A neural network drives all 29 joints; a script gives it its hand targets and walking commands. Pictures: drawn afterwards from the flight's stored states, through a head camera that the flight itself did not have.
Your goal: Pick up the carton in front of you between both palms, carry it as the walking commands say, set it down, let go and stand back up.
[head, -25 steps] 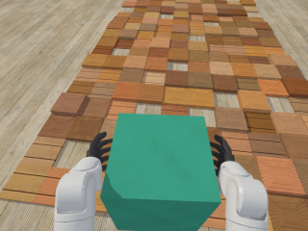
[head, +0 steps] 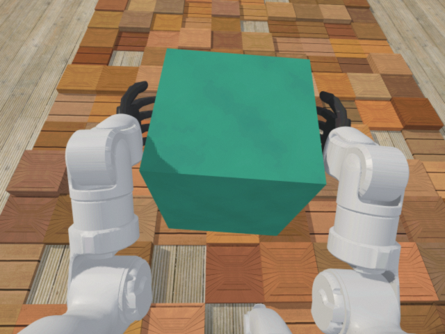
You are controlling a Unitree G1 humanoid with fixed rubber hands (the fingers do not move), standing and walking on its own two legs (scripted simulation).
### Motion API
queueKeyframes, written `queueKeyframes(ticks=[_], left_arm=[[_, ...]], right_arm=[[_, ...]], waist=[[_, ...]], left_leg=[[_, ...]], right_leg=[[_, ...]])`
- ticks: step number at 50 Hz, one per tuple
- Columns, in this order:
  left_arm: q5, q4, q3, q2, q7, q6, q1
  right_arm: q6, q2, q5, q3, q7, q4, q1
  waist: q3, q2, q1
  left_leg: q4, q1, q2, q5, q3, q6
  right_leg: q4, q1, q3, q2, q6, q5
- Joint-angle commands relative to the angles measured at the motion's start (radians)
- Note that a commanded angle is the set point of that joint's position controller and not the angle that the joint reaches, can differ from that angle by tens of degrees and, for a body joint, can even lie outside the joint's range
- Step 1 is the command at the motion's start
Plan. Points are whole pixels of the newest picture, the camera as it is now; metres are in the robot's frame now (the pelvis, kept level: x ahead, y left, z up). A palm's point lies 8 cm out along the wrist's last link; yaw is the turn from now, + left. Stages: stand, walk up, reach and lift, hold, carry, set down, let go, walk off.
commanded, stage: carry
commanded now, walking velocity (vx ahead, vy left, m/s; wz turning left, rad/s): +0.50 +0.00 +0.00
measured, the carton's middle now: (229, 155) +0.40 -0.02 +0.08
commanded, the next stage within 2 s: none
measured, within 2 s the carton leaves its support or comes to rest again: neither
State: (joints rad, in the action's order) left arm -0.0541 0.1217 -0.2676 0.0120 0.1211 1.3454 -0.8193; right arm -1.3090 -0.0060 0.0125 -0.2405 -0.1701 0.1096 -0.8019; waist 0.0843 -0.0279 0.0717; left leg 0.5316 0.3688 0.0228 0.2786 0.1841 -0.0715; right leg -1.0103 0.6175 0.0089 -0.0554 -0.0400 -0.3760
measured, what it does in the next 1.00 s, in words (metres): walks ahead: right foot, then left foot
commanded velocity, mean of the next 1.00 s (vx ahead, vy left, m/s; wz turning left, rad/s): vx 0.50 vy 0.00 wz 0.29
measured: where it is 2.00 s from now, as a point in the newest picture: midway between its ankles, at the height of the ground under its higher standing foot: (173, 108)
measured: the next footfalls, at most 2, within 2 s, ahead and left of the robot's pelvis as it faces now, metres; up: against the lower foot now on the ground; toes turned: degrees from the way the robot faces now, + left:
right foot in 0.14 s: +0.26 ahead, -0.12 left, +0.00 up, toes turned -5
left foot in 0.48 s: +0.50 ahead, +0.07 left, -0.02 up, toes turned +6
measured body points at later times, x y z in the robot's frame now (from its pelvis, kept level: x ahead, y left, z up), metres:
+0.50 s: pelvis +0.37 -0.01 -0.01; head +0.46 +0.00 +0.43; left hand +0.76 +0.16 +0.12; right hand +0.77 -0.14 +0.13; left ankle +0.46 +0.07 -0.75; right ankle +0.22 -0.12 -0.71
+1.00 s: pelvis +0.75 +0.00 +0.03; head +0.79 +0.01 +0.48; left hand +1.00 +0.24 +0.13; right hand +1.09 -0.05 +0.13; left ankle +0.70 +0.10 -0.65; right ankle +0.72 -0.10 -0.71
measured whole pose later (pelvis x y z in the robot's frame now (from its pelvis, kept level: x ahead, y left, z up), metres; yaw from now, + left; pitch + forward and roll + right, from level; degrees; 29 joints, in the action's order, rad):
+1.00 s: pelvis +0.75 +0.00 +0.03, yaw +14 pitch +5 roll +1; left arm -0.10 0.38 -0.17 -0.17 0.11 1.24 -0.32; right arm -1.24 -0.16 0.10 -0.21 -0.08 0.40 -0.31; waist -0.02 -0.01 -0.07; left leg 0.96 0.53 -0.01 0.30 0.04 -0.03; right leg -0.40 0.21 0.23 -0.07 -0.02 -0.04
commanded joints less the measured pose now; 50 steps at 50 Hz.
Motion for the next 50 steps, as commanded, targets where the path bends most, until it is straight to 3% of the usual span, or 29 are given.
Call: queueKeyframes(ticks=[1,5,6,7,8,9,10,12,13,16,19,21,23,24,25,26,27,28,29,31,35,39,40,41,42,43,45,47,50], left_arm=[[0.348,-0.015,0.615,-0.889,-0.164,-0.017,-0.682],[0.327,-0.118,0.57,-0.913,-0.187,-0.002,-0.691],[0.33,-0.145,0.564,-0.931,-0.196,0.0,-0.696],[0.338,-0.177,0.553,-0.941,-0.205,0.001,-0.69],[0.331,-0.207,0.538,-0.936,-0.21,-0.008,-0.686],[0.322,-0.236,0.522,-0.941,-0.212,-0.012,-0.66],[0.333,-0.225,0.525,-0.966,-0.215,-0.01,-0.655],[0.392,-0.114,0.56,-1.044,-0.218,-0.021,-0.756],[0.421,-0.04,0.58,-1.078,-0.216,-0.028,-0.813],[0.466,0.131,0.646,-1.113,-0.209,-0.047,-0.877],[0.472,0.206,0.703,-1.073,-0.207,-0.064,-0.81],[0.464,0.22,0.735,-1.036,-0.207,-0.076,-0.757],[0.445,0.216,0.763,-1.015,-0.204,-0.079,-0.705],[0.429,0.209,0.764,-0.985,-0.203,-0.072,-0.688],[0.407,0.177,0.764,-0.959,-0.202,-0.061,-0.654],[0.407,0.148,0.758,-0.938,-0.2,-0.037,-0.632],[0.389,0.12,0.74,-0.93,-0.197,-0.025,-0.59],[0.376,0.124,0.73,-0.946,-0.196,-0.021,-0.592],[0.362,0.126,0.715,-0.973,-0.196,-0.021,-0.578],[0.314,0.132,0.681,-1.001,-0.19,-0.031,-0.497],[0.206,0.164,0.668,-1.022,-0.171,-0.065,-0.256],[0.179,0.257,0.74,-1.011,-0.169,-0.094,-0.137],[0.188,0.282,0.762,-1.003,-0.175,-0.094,-0.086],[0.19,0.302,0.777,-0.994,-0.183,-0.105,-0.083],[0.207,0.286,0.787,-1.013,-0.191,-0.109,-0.049],[0.243,0.287,0.803,-1.025,-0.2,-0.105,0.013],[0.303,0.333,0.845,-1.068,-0.22,-0.108,-0.034],[0.347,0.311,0.873,-1.08,-0.246,-0.105,-0.034],[0.389,0.25,0.89,-1.022,-0.278,-0.104,-0.038]], right_arm=[[-0.012,-0.944,-0.462,0.655,0.262,0.04,-0.764],[-0.024,-0.976,-0.413,0.615,0.267,-0.093,-0.766],[-0.024,-0.989,-0.404,0.609,0.266,-0.119,-0.77],[-0.024,-1.004,-0.395,0.61,0.266,-0.143,-0.767],[-0.031,-1.021,-0.396,0.603,0.27,-0.144,-0.811],[-0.035,-1.046,-0.393,0.595,0.271,-0.159,-0.827],[-0.031,-1.063,-0.386,0.589,0.27,-0.171,-0.828],[-0.019,-1.076,-0.367,0.569,0.258,-0.14,-0.829],[-0.013,-1.08,-0.352,0.555,0.248,-0.114,-0.809],[0.007,-1.048,-0.296,0.548,0.216,-0.014,-0.746],[0.027,-0.978,-0.247,0.577,0.19,0.068,-0.666],[0.032,-0.931,-0.241,0.602,0.187,0.123,-0.639],[0.03,-0.911,-0.254,0.632,0.205,0.146,-0.596],[0.024,-0.901,-0.266,0.642,0.22,0.133,-0.575],[0.012,-0.884,-0.281,0.636,0.238,0.11,-0.558],[0.004,-0.858,-0.28,0.623,0.247,0.049,-0.529],[-0.006,-0.867,-0.292,0.622,0.257,0.019,-0.491],[-0.01,-0.909,-0.307,0.633,0.269,0.042,-0.493],[-0.015,-0.946,-0.327,0.639,0.281,0.083,-0.513],[-0.017,-1.018,-0.361,0.669,0.298,0.151,-0.537],[0.001,-1.056,-0.361,0.713,0.312,0.239,-0.413],[0.023,-1.019,-0.364,0.77,0.324,0.308,-0.256],[0.028,-0.993,-0.354,0.779,0.323,0.333,-0.194],[0.026,-0.984,-0.347,0.791,0.327,0.361,-0.224],[0.02,-0.976,-0.353,0.793,0.332,0.371,-0.213],[0.021,-0.976,-0.343,0.807,0.334,0.369,-0.165],[0.035,-0.972,-0.339,0.805,0.335,0.389,-0.135],[0.046,-0.961,-0.31,0.808,0.326,0.345,-0.063],[0.065,-0.947,-0.257,0.805,0.307,0.238,0.007]], waist=[[-0.552,0.172,-0.002],[-0.5,0.152,-0.025],[-0.498,0.123,-0.052],[-0.545,0.054,-0.094],[-0.614,-0.154,-0.132],[-0.66,-0.365,-0.17],[-0.628,-0.3,-0.186],[-0.601,-0.122,-0.202],[-0.606,-0.081,-0.191],[-0.617,-0.073,-0.164],[-0.606,-0.155,-0.145],[-0.616,-0.155,-0.095],[-0.638,-0.056,-0.007],[-0.62,0.051,0.024],[-0.613,0.193,0.008],[-0.733,0.387,0.002],[-0.781,0.364,0.027],[-0.714,0.27,0.032],[-0.673,0.185,0.023],[-0.624,0.13,0.005],[-0.57,0.104,-0.023],[-0.58,0.191,-0.073],[-0.603,0.178,-0.096],[-0.677,0.032,-0.151],[-0.705,-0.277,-0.159],[-0.726,-0.199,-0.15],[-0.571,-0.039,-0.126],[-0.492,-0.022,-0.125],[-0.444,-0.068,-0.141]], left_leg=[[-0.119,-0.449,0.221,-0.246,-0.241,-0.14],[-0.028,-0.391,0.169,-0.329,-0.129,-0.071],[0.055,-0.35,0.154,-0.39,-0.091,-0.047],[0.177,-0.221,0.116,-0.391,-0.045,-0.013],[0.396,0.01,0.057,-0.253,-0.039,0.043],[0.634,0.28,-0.037,0.21,-0.079,0.07],[0.768,0.469,-0.046,0.322,-0.145,0.062],[0.752,0.6,-0.01,0.292,-0.191,0.039],[0.66,0.572,0.006,0.253,-0.208,0.038],[0.423,0.42,-0.025,0.244,-0.155,0.055],[0.14,0.237,-0.031,-0.041,-0.127,0.063],[-0.007,0.003,-0.028,-0.214,-0.097,0.053],[-0.153,-0.321,-0.029,-0.437,-0.049,0.036],[-0.18,-0.485,-0.03,-0.498,-0.019,0.052],[-0.062,-0.693,0.125,-0.771,-0.216,0.044],[0.043,-0.953,0.31,-1.024,-0.515,-0.137],[-0.01,-0.993,0.355,-0.791,-0.608,-0.215],[-0.037,-0.939,0.306,-0.712,-0.577,-0.204],[-0.047,-0.904,0.282,-0.747,-0.536,-0.178],[-0.063,-0.87,0.245,-0.93,-0.47,-0.139],[-0.117,-0.748,0.201,-0.994,-0.373,-0.128],[0.018,-0.38,0.103,-1.166,-0.136,-0.022],[0.14,-0.268,0.066,-1.033,-0.097,0.003],[0.374,0.012,-0.009,-0.659,-0.095,0.052],[0.699,0.298,-0.138,0.111,-0.153,0.075],[0.835,0.307,-0.044,0.171,-0.286,0.037],[0.677,0.358,0.006,0.089,-0.245,0.015],[0.491,0.349,0.036,0.056,-0.239,0.028],[0.292,0.365,-0.005,-0.053,-0.149,0.05]], right_leg=[[0.209,0.021,0.018,-0.007,0.013,0.124],[0.5,-0.148,0.104,0.048,0.01,0.303],[0.568,-0.276,0.145,0.067,0.004,0.384],[0.544,-0.51,0.18,0.076,-0.016,0.275],[0.478,-0.772,-0.087,-0.097,-0.119,0.419],[0.504,-0.988,-0.382,-0.239,-0.219,0.552],[0.517,-1.079,-0.433,-0.265,-0.248,0.602],[0.514,-1.111,-0.39,-0.255,-0.208,0.647],[0.529,-1.076,-0.354,-0.245,-0.19,0.605],[0.577,-0.957,-0.253,-0.213,-0.17,0.484],[0.565,-0.864,-0.101,-0.141,-0.121,0.514],[0.526,-0.75,-0.028,-0.128,-0.087,0.633],[0.315,-0.574,0.05,-0.079,-0.053,0.79],[0.166,-0.455,0.085,-0.013,-0.03,0.683],[0.018,-0.199,0.037,0.051,-0.027,0.018],[-0.22,0.029,-0.011,0.122,0.005,-0.2],[-0.361,0.154,-0.037,0.102,0.0,-0.203],[-0.35,0.223,-0.032,0.072,0.002,-0.153],[-0.301,0.245,-0.021,0.053,0.011,-0.11],[-0.179,0.26,0.016,0.034,0.026,-0.079],[0.161,0.167,0.083,0.062,0.063,-0.071],[0.507,-0.412,0.209,0.133,0.036,0.355],[0.613,-0.6,0.198,0.115,0.029,0.495],[0.624,-0.907,-0.096,-0.12,-0.066,0.584],[0.613,-1.087,-0.441,-0.362,-0.236,0.912],[0.613,-1.037,-0.45,-0.385,-0.247,0.761],[0.642,-0.933,-0.302,-0.334,-0.141,0.796],[0.695,-0.877,-0.185,-0.303,-0.084,0.701],[0.71,-0.873,-0.046,-0.265,-0.069,0.798]])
